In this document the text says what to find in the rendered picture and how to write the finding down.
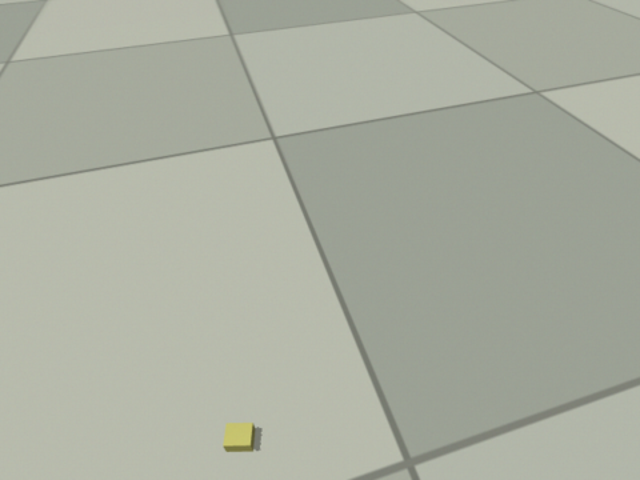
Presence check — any small box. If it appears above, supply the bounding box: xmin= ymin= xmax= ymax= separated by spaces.
xmin=223 ymin=423 xmax=255 ymax=452

